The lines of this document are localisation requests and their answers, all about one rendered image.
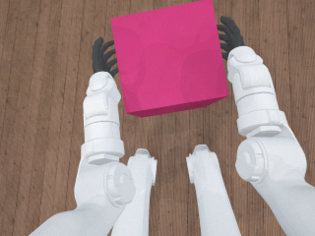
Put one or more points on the robot left upper arm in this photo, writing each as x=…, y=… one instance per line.
x=101, y=193

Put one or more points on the left robot forearm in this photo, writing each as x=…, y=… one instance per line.
x=101, y=123

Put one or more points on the left robot hand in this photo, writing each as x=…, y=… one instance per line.
x=100, y=59

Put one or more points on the right robot hand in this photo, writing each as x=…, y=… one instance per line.
x=233, y=37

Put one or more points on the left robot shin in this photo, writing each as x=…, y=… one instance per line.
x=138, y=151

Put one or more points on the robot right upper arm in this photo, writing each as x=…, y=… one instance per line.
x=276, y=168

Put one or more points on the right robot forearm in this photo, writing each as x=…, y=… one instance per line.
x=259, y=115

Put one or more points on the carton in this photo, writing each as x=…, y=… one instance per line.
x=169, y=59

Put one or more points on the left robot thigh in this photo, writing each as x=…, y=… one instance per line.
x=134, y=220

